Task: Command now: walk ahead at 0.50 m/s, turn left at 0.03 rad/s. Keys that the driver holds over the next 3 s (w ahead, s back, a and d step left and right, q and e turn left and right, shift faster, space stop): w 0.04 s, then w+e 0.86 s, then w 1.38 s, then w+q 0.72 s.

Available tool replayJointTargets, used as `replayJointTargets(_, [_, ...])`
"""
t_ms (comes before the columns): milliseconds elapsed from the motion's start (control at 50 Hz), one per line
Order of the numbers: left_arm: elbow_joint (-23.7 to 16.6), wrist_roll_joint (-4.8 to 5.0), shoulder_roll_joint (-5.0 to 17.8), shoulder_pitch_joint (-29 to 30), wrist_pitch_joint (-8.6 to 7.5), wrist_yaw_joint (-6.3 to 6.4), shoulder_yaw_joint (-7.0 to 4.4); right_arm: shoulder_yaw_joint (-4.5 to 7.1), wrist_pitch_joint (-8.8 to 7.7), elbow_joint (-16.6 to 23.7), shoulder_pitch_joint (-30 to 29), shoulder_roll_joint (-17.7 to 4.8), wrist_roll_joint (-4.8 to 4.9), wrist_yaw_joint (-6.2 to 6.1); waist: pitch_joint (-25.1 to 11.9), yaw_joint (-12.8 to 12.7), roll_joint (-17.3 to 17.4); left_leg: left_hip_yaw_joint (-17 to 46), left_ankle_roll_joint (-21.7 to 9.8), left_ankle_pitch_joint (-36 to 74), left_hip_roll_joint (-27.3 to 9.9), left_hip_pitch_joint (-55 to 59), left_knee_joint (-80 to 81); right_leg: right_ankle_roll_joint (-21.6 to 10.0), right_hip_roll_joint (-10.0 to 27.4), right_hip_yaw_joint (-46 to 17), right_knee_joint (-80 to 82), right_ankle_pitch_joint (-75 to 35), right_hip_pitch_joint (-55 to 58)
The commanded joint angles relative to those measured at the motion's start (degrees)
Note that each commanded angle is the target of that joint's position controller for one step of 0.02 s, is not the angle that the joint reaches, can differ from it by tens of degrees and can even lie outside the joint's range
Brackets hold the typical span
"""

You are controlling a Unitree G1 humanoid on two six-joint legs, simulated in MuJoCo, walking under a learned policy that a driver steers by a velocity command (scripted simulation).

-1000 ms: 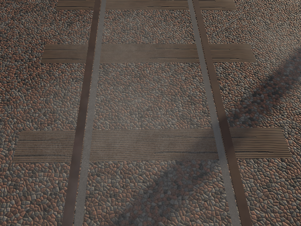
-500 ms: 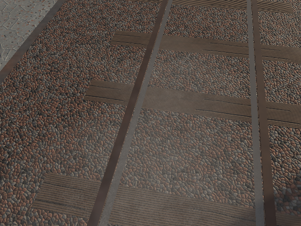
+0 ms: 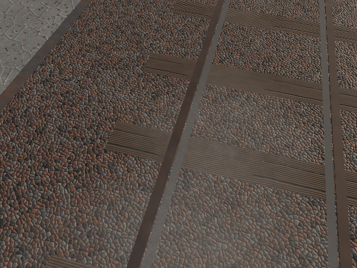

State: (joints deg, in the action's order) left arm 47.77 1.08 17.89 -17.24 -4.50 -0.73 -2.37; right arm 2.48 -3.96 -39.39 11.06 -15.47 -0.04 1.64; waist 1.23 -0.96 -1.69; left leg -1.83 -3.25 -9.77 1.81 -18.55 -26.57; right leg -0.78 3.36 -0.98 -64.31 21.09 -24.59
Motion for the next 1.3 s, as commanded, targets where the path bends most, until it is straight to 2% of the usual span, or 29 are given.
replayJointTargets(20, [-3.81, -0.48, 4.03, -0.39, -0.01, 0.12, -1.26, 1.88, -1.25, 1.80, 1.65, -6.45, -0.20, 0.10, -2.74, 0.14, 7.48, 17.37, -10.78, 5.94, -14.55, 10.15, 16.48, 0.85, 4.75, -2.41, 1.03, -5.52, -11.49])
replayJointTargets(60, [-4.19, -0.62, 3.10, 0.93, 0.76, 0.34, -1.09, 2.26, -1.94, 0.61, 1.99, -7.48, -0.14, -0.12, -1.62, -0.48, 6.44, 13.33, -11.31, 10.01, -14.42, 8.79, 18.30, 1.89, 4.88, -2.32, 4.43, -9.52, -12.77])
replayJointTargets(180, [-6.79, -0.07, 1.33, 11.33, 0.49, -0.77, -0.33, 2.71, -2.15, -2.85, 5.47, -9.39, -0.43, -1.24, 1.50, 3.39, 4.43, 2.31, -7.86, 12.28, -13.16, 10.64, 20.46, 1.22, 2.70, -1.71, 23.00, -27.37, -12.49])
replayJointTargets(280, [-10.57, 0.11, 1.31, 18.12, 0.39, -2.30, -0.14, 3.12, -0.91, -6.07, 9.22, -10.28, 0.32, -1.67, 3.54, 5.72, 3.61, -0.85, -6.42, 14.52, -16.48, 21.05, 17.91, -1.13, 1.17, -0.72, 29.94, -24.82, -15.83])
replayJointTargets(340, [-12.15, -0.18, 2.48, 17.45, 0.43, -3.26, -0.70, 3.57, 0.46, -6.38, 8.37, -11.60, 0.62, -2.34, 1.65, 4.00, 5.35, -3.16, -4.47, 33.27, -17.26, 25.79, 10.44, -3.61, -1.65, 3.19, 31.04, -15.85, -12.43])
replayJointTargets(380, [-10.40, -0.26, 5.88, 7.21, 0.74, -3.06, -2.79, 3.78, 1.63, -5.75, 7.06, -12.67, 0.61, -3.23, -5.37, -1.98, 6.39, -6.35, -2.10, 50.88, -15.29, 24.30, -5.09, -6.28, -6.37, 6.76, 32.63, -13.79, 2.50])
replayJointTargets(400, [-8.30, -0.04, 9.72, -2.29, 1.02, -2.26, -4.70, 3.29, 1.66, -4.87, 7.47, -11.83, 0.22, -3.82, -10.74, -6.20, 3.98, -7.27, 0.09, 43.86, -13.16, 14.25, -19.08, -8.96, -4.71, 1.49, 33.54, -16.50, 18.96])
replayJointTargets(420, [-8.08, 0.07, 16.80, -7.12, 1.25, -1.47, -6.43, 0.89, 0.18, -1.96, 12.96, -5.24, -1.39, -2.98, -18.25, -3.71, -9.62, -6.79, 4.24, 6.59, -4.21, -12.13, -42.22, -19.45, 10.66, -26.92, 34.31, -12.18, 43.36])
replayJointTargets(440, [-8.66, 0.48, 13.63, -8.15, 1.05, -1.41, -5.32, 0.41, -2.13, -2.12, 10.87, -5.66, -1.05, -2.00, -25.19, -4.86, -9.08, 4.98, 4.55, -23.23, 1.85, -22.64, -51.33, -23.67, 16.23, -47.14, 44.22, -7.01, 50.40])
replayJointTargets(460, [-8.57, -0.08, 10.33, -6.78, 0.91, -1.25, -4.27, 1.55, -3.55, -0.54, 4.94, -9.50, 1.46, -1.10, -18.35, -6.30, -5.88, 8.44, 3.26, -19.73, -1.98, -28.06, -52.92, -20.08, 14.24, -38.90, 45.73, -6.32, 46.27])
replayJointTargets(480, [-9.04, -0.13, 8.91, -3.54, 0.78, -1.04, -3.92, 1.22, -4.31, 0.58, 1.76, -9.16, 1.85, -1.01, -11.91, -4.90, -2.07, 7.40, 2.46, -14.81, -4.45, -28.14, -49.03, -17.95, 11.86, -31.35, 46.14, -9.42, 37.77])
replayJointTargets(500, [-9.82, -0.15, 7.49, 0.14, 0.90, -0.91, -3.46, 1.37, -4.43, 0.53, 0.67, -8.85, 0.63, -1.42, -7.28, -2.52, 1.45, 6.75, 2.71, -11.79, -6.39, -25.56, -43.59, -16.47, 9.65, -25.85, 47.11, -14.61, 28.91])
replayJointTargets(520, [-10.78, -0.69, 6.07, 2.69, 0.91, -0.74, -2.93, 1.87, -3.91, 0.46, 1.12, -9.32, -0.24, -1.75, -5.16, -0.32, 0.59, 6.76, 3.22, -9.69, -7.80, -21.24, -39.94, -15.89, 7.97, -22.36, 48.55, -19.75, 22.17])
replayJointTargets(600, [-11.54, -0.68, 7.04, 3.99, 0.67, 0.20, -3.32, 1.58, -1.65, 0.97, 1.99, -6.77, -0.99, -2.05, -3.14, 2.24, -1.24, 5.04, 6.59, -4.73, -7.46, -16.10, -30.99, -16.53, 4.85, -16.41, 51.78, -27.08, 10.95])
replayJointTargets(700, [-9.90, 0.09, 8.43, -0.26, 1.39, 1.47, -3.88, 0.49, -2.10, 3.57, -9.25, -4.31, -0.48, -1.51, -1.45, -2.15, -2.66, 4.39, 7.72, 13.57, -3.47, -10.74, -9.64, -12.26, 0.99, -13.08, 50.57, -19.53, 7.58])
replayJointTargets(800, [-8.65, 0.45, 8.07, -3.18, 2.20, 1.85, -4.00, 1.71, -3.17, 4.71, -11.72, -7.58, 0.58, -0.45, -1.50, -2.11, -4.23, 7.24, 5.70, 10.21, -2.23, -7.53, -1.91, -10.46, 4.33, -21.40, 44.28, -13.97, 14.63])
replayJointTargets(840, [-9.05, 0.21, 7.33, -1.90, 2.54, 1.85, -3.91, 2.55, -3.65, 3.49, -6.79, -8.66, 0.58, -0.55, -2.48, 0.93, -5.49, 6.16, 3.50, 6.79, -2.06, -0.97, 0.52, -8.95, 3.72, -23.03, 39.74, -15.26, 15.11])
replayJointTargets(860, [-9.44, -0.05, 5.21, -1.83, 2.48, 1.70, -3.18, 3.36, -3.90, 2.46, -1.50, -10.16, -0.01, -0.94, -6.07, 3.54, -4.64, 6.88, 1.52, 6.06, -3.98, 8.13, 1.38, -7.17, 0.92, -21.14, 33.18, -16.48, 13.18])
replayJointTargets(880, [-10.37, -0.95, 1.56, -2.70, 2.29, 1.48, -1.83, 4.18, -3.96, 1.81, 6.68, -13.22, -0.83, -1.46, -13.85, 6.54, 2.26, 16.27, -1.91, 2.15, -13.80, 22.36, 0.83, -4.99, -3.03, -15.90, 17.21, -8.08, 6.55])
replayJointTargets(900, [-12.20, 0.86, -1.19, -10.93, 1.68, 1.37, -0.88, 5.32, -3.04, -0.41, 10.95, -17.76, -1.16, -1.19, -19.76, 2.77, 21.90, 43.35, -11.59, -11.22, -26.07, 38.57, 6.39, -1.50, -9.99, -8.61, -1.02, 13.73, -13.65])
replayJointTargets(920, [-10.41, 1.40, 4.96, -9.81, 1.58, 1.65, -1.87, 4.31, -2.86, 0.12, 10.11, -12.34, 0.14, -0.80, -15.71, 4.45, 15.54, 47.89, -10.90, -24.91, -25.72, 35.87, 9.76, -0.69, -5.25, -10.06, -8.06, 11.30, -20.33])
replayJointTargets(940, [-10.82, 0.91, 7.73, -3.57, 1.80, 1.68, -2.71, 3.36, -2.66, 0.29, 8.13, -8.95, 0.21, -0.91, -8.66, 6.02, 10.00, 38.64, -8.37, -22.82, -22.72, 29.23, 10.44, -0.45, -3.64, -9.19, -9.41, 5.76, -21.37])
replayJointTargets(960, [-11.36, 0.20, 6.96, -0.35, 1.97, 1.80, -2.64, 2.76, -2.36, 0.33, 5.54, -7.87, -0.46, -0.80, -5.02, 5.18, 6.13, 31.36, -7.10, -14.89, -19.96, 22.77, 10.94, -0.19, -2.01, -7.55, -8.27, 1.97, -19.42])
replayJointTargets(980, [-12.08, -0.40, 6.11, 1.76, 1.80, 1.61, -2.65, 2.31, -2.16, -0.20, 4.02, -6.60, -0.69, -0.73, -1.97, 4.37, 5.93, 26.38, -7.25, -8.38, -17.76, 17.88, 12.03, -0.07, -0.87, -7.51, -5.41, -0.48, -18.45])
replayJointTargets(1020, [-12.17, 0.15, 3.93, 1.21, 1.81, 0.99, -2.41, 1.85, -2.43, -1.05, 3.24, -5.35, -0.83, -0.78, -0.99, 2.37, 8.51, 19.85, -7.13, -1.43, -14.96, 13.15, 14.37, -0.15, 0.69, -6.50, -1.08, -2.50, -14.21])
replayJointTargets(1100, [-13.50, -0.69, 1.10, 5.22, 1.70, 0.51, -1.28, 2.60, -2.70, -3.21, 4.41, -8.17, 0.30, -0.82, -0.23, 2.17, 6.73, 14.15, -9.59, 7.99, -15.48, 12.36, 17.46, 0.82, 2.02, -3.71, 10.03, -7.27, -14.99])
replayJointTargets(1160, [-14.31, -0.58, -0.01, 10.28, 0.92, -0.26, -0.51, 2.83, -2.05, -4.48, 5.39, -9.66, 0.72, -1.02, 0.25, 3.79, 6.06, 8.99, -8.59, 11.26, -13.98, 12.06, 18.14, 1.00, 1.98, -1.52, 20.77, -16.16, -12.23])
replayJointTargets(1240, [-15.93, 0.04, 0.51, 16.71, 0.39, -1.07, -0.47, 2.92, -1.12, -6.96, 9.55, -10.97, 1.44, -1.00, 1.29, 5.92, 6.20, 6.82, -7.37, 11.76, -14.57, 13.87, 17.08, 0.55, 0.10, 0.51, 29.40, -20.67, -8.18])
replayJointTargets(1300, [-16.95, 0.13, 1.85, 18.17, 0.17, -1.58, -0.93, 3.16, -0.18, -8.44, 10.60, -11.93, 1.86, -1.20, 1.85, 4.83, 6.96, 7.18, -6.17, 15.74, -16.84, 18.04, 14.43, -1.64, -0.83, 0.87, 33.14, -16.64, -6.42])
